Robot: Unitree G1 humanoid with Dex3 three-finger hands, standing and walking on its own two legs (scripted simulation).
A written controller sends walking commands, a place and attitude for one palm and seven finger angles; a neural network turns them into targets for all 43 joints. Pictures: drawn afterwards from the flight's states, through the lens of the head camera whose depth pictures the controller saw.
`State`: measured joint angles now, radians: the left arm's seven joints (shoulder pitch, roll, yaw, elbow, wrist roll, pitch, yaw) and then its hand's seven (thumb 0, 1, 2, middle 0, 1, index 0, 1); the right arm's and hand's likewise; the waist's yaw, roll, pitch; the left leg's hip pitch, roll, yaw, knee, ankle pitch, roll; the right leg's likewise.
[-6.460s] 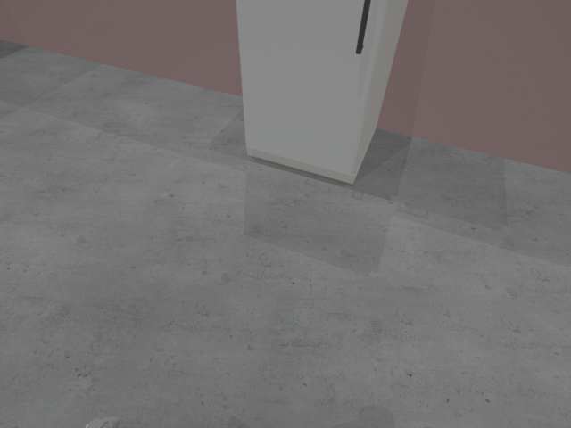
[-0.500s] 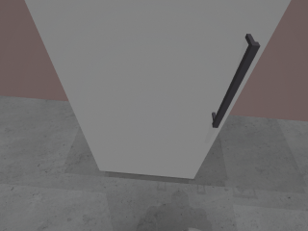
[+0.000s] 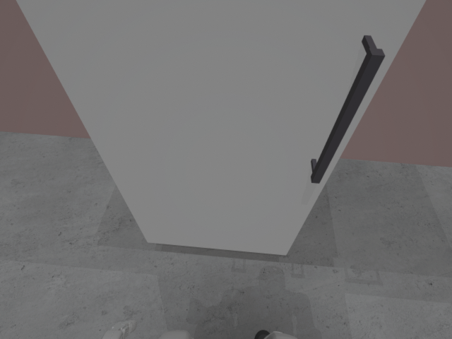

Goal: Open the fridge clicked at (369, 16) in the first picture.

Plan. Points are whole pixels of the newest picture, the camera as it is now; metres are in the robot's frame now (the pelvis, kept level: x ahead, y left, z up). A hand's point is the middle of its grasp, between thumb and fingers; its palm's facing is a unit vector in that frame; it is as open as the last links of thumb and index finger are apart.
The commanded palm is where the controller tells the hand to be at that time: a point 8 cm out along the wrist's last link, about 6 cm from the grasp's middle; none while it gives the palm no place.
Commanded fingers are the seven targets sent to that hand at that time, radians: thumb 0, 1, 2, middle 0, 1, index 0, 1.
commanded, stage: come to a stop and stand still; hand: right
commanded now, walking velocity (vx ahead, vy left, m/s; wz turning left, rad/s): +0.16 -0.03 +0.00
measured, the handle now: (336, 124) +0.48 -0.19 +0.11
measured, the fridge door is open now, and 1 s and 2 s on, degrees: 0 0 0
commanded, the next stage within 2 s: none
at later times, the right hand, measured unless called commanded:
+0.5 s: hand out of the picture -0.06 -0.16 -0.17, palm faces +0.13 +0.97 -0.21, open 7.3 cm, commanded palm none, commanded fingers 0.00 -0.90 -0.90 0.20 0.30 0.20 0.30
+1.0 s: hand out of the picture +0.00 -0.24 -0.17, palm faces +0.02 +0.97 -0.24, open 7.4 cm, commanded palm none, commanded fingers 0.00 -0.90 -0.90 0.20 0.30 0.20 0.30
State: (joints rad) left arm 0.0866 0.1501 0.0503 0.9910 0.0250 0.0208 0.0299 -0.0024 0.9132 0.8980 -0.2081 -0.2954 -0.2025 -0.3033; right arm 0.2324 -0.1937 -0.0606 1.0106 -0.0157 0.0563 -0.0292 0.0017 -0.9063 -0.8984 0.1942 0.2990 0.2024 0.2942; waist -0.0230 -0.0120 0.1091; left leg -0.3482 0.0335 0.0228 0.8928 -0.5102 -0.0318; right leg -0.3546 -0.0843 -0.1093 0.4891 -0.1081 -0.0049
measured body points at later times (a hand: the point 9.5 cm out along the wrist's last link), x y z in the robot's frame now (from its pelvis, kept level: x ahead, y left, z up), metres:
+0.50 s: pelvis -0.03 +0.01 +0.01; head -0.01 +0.02 +0.45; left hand -0.02 +0.26 -0.15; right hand -0.06 -0.21 -0.15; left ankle -0.02 +0.14 -0.73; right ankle -0.07 -0.11 -0.73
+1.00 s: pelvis -0.02 -0.06 +0.00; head -0.01 -0.05 +0.45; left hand -0.03 +0.16 -0.16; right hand +0.00 -0.29 -0.15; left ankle -0.02 +0.14 -0.73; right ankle -0.07 -0.11 -0.73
